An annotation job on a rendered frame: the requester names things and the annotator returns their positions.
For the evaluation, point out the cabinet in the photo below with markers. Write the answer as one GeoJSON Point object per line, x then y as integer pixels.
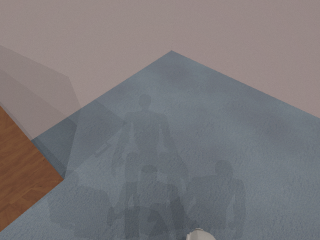
{"type": "Point", "coordinates": [25, 174]}

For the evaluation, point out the right robot thigh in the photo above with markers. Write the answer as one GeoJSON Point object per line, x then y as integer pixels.
{"type": "Point", "coordinates": [199, 235]}

